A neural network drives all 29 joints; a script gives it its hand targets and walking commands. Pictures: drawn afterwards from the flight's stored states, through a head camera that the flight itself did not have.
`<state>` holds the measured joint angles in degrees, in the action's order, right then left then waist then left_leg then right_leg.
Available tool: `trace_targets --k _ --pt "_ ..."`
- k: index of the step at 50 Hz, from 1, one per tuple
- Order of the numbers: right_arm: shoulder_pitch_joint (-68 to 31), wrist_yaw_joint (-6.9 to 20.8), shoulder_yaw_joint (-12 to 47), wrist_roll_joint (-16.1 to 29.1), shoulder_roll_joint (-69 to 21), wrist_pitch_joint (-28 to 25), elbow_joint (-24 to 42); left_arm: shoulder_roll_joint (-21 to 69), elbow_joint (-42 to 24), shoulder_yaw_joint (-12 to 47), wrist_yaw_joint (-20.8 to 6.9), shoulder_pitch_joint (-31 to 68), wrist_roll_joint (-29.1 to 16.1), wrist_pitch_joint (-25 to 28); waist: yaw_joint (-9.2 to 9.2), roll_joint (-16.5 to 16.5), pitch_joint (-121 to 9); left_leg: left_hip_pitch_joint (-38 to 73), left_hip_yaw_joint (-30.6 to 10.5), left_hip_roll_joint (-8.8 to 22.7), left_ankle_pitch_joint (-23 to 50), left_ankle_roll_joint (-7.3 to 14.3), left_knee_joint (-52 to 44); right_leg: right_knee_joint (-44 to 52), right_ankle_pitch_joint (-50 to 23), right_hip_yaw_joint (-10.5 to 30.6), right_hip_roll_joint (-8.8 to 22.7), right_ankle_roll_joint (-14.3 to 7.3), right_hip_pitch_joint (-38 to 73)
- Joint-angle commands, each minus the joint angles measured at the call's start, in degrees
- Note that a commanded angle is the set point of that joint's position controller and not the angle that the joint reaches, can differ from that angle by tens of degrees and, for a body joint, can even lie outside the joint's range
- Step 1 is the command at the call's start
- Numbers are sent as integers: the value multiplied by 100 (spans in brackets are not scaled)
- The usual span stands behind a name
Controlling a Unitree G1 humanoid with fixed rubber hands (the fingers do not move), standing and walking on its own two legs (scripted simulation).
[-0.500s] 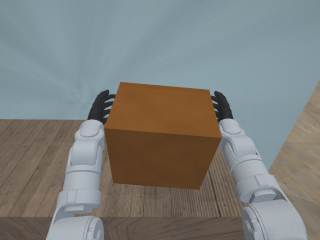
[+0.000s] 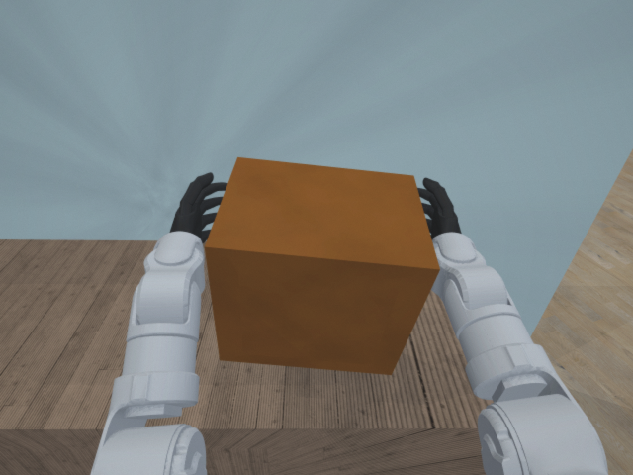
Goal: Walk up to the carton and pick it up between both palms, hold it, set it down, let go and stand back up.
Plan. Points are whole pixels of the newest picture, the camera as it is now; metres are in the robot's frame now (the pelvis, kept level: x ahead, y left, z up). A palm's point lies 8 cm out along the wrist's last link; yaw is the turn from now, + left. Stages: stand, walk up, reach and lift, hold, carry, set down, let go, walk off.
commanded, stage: hold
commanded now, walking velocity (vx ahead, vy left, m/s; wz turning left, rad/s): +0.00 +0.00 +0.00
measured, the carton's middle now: (316, 268) +0.35 +0.01 +0.14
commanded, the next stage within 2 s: none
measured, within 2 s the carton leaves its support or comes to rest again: neither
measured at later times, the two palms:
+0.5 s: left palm (190, 233) +0.35 +0.16 +0.20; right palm (444, 234) +0.36 -0.16 +0.19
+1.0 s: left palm (187, 230) +0.35 +0.16 +0.21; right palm (445, 230) +0.36 -0.16 +0.19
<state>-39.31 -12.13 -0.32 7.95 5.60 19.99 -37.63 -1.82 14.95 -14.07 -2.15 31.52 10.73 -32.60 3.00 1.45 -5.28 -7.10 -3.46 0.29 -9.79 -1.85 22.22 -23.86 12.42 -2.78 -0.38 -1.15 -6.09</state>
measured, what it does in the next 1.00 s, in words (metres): stands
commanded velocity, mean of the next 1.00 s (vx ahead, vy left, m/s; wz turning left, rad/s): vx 0.00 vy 0.00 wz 0.00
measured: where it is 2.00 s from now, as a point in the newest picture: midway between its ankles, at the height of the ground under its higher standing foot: outside the picture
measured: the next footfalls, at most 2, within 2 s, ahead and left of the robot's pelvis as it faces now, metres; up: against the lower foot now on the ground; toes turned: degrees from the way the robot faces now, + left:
none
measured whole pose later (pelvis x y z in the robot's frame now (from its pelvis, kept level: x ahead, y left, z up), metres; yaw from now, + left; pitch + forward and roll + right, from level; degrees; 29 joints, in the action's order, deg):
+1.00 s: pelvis +0.00 +0.00 +0.00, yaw +0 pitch -6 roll +0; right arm -39.6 -12.0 -0.3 8.0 5.7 22.9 -34.0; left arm -1.7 10.4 -14.1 -2.9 31.5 12.1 -36.5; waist 3.1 1.5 -4.6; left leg -6.2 -3.5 0.3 -9.5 -1.8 21.6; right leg -23.9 12.5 -2.8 -0.4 -1.3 -5.5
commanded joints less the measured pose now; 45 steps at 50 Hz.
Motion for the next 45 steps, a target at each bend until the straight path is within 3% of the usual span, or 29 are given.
trace_targets --k 1,3,4,6,7,9,10,12,13,16,17,18,21,22,26,27,28,29,30,31,33,34,36,37,38,39,40,43,45 --pt "-4668 755 1528 590 -3730 -268 2830 3456 -845 2269 -885 4256 -625 49 131 229 -1700 451 350 -360 580 211 -580 968 -926 158 -136 462 965" --pt "-4489 763 1658 633 -3799 -280 2740 3422 -1196 2333 -835 4433 -673 119 155 191 -2013 549 350 -366 971 206 -547 886 -1367 162 -148 485 1076" --pt "-4495 751 1656 609 -3773 -182 2494 3286 -807 2113 -837 4264 -514 53 104 319 -1515 507 354 -361 581 231 -639 974 -909 145 -137 484 898" --pt "-4689 753 1593 669 -3670 -246 2818 3462 -967 2344 -818 4227 -636 13 215 145 -1733 549 320 -376 794 162 -550 931 -1060 83 -169 464 958" --pt "-4623 721 1641 616 -3782 -195 2865 3400 -779 2231 -866 4041 -623 -41 173 363 -1601 485 337 -365 619 226 -596 979 -1022 167 -115 466 972" --pt "-4729 749 1620 621 -3737 -248 2815 3405 -894 2327 -823 4254 -636 8 92 143 -1758 462 353 -375 658 188 -584 970 -930 120 -116 460 929" --pt "-4561 746 1655 668 -3677 -212 2812 3463 -978 2444 -812 4213 -678 -16 220 171 -1715 413 284 -370 731 172 -565 928 -1041 112 -166 439 989" --pt "-4830 738 1669 610 -3761 -200 2883 3331 -756 2111 -851 4104 -517 -65 94 438 -1653 384 352 -404 502 295 -601 1009 -977 191 -51 530 1022" --pt "-4442 747 1573 566 -3720 -85 2432 3226 -614 1808 -896 3918 -306 -119 43 455 -1300 368 404 -389 461 309 -629 995 -956 209 -33 578 980" --pt "-4805 777 1632 611 -3760 -192 2843 3285 -943 2097 -844 4315 -574 -38 25 342 -1734 363 396 -367 431 294 -617 966 -610 117 -116 496 854" --pt "-4833 769 1639 601 -3779 -199 2839 3396 -1014 2221 -830 4433 -682 -1 141 405 -1680 400 345 -347 511 270 -608 942 -677 61 -164 492 845" --pt "-4402 779 1517 481 -3753 -152 2505 3385 -977 2230 -846 4247 -604 -39 240 163 -1437 519 402 -367 545 242 -603 996 -808 97 -122 428 762" --pt "-4503 755 1440 572 -3621 -115 2406 3279 -692 2016 -876 4172 -467 -119 141 285 -1251 424 319 -359 446 270 -671 1040 -711 143 -98 483 816" --pt "-4718 811 1447 483 -3621 -141 2535 3146 -491 1868 -895 4134 -453 -119 9 366 -1288 349 402 -385 193 321 -684 1113 -392 171 -21 506 692" --pt "-4495 790 1609 594 -3717 -162 2648 3320 -951 2066 -883 4150 -549 -99 127 311 -1704 491 368 -407 761 247 -570 940 -1140 138 -99 488 1020" --pt "-4549 787 1572 612 -3701 -133 2526 3280 -845 2051 -898 4136 -539 -64 28 242 -1603 444 370 -372 587 256 -625 975 -860 151 -90 485 869" --pt "-4552 772 1670 607 -3757 -187 2731 3348 -1032 2191 -895 4233 -585 -32 149 266 -1633 504 361 -400 657 242 -582 964 -1130 149 -76 516 877" --pt "-4811 773 1731 657 -3734 -192 2801 3250 -841 1970 -900 4197 -507 -52 -37 443 -1689 393 368 -379 617 282 -617 944 -1088 156 -78 551 1010" --pt "-4492 745 1717 620 -3750 -188 2941 3267 -1134 2205 -881 3997 -548 -78 108 284 -1802 419 349 -400 794 258 -529 904 -1450 208 -58 512 1211" --pt "-4708 783 1638 634 -3685 -148 2741 3264 -874 2037 -875 4199 -499 -91 -19 276 -1592 339 338 -379 526 257 -604 950 -854 175 -95 524 911" --pt "-4521 731 1682 714 -3794 -187 3061 3418 -1371 2436 -850 4201 -668 -31 228 130 -1961 629 308 -394 1010 180 -489 854 -1573 116 -119 499 1064" --pt "-4511 752 1686 678 -3645 -146 2724 3403 -1115 2247 -839 4175 -610 -83 129 171 -1684 483 320 -350 914 173 -519 879 -1319 136 -126 508 1045" --pt "-4093 698 1896 826 -3654 -110 2896 3425 -1294 2331 -854 3663 -595 -138 100 71 -1978 756 341 -404 1385 114 -384 771 -2134 151 -159 489 1309" --pt "-4168 670 1830 767 -3588 -52 2921 3185 -1059 2106 -884 3514 -441 -193 98 269 -1669 605 321 -406 1135 167 -443 842 -2032 205 -94 546 1265" --pt "-4170 680 1931 869 -3525 -86 3093 3289 -1321 2183 -895 3455 -525 -175 101 390 -2010 873 300 -385 1593 162 -368 787 -2366 98 -193 563 1343" --pt "-4275 669 1911 879 -3540 -60 3049 3188 -1212 2130 -911 3677 -463 -214 28 335 -1840 749 322 -390 1244 176 -431 823 -2030 135 -166 565 1301" --pt "-4034 665 1696 769 -3399 27 2670 3186 -1125 2110 -944 3614 -410 -259 167 180 -1413 598 303 -396 1048 130 -473 900 -1725 156 -137 551 1147" --pt "-4180 707 1597 608 -3468 -11 2752 3118 -1189 1933 -1011 3782 -442 -217 92 464 -1609 608 327 -379 776 207 -539 917 -1416 121 -85 593 1037" --pt "-4538 717 1794 787 -3639 -107 3147 3285 -1310 2179 -956 3921 -570 -175 30 193 -1828 534 317 -402 1140 156 -487 813 -1841 159 -104 520 1233"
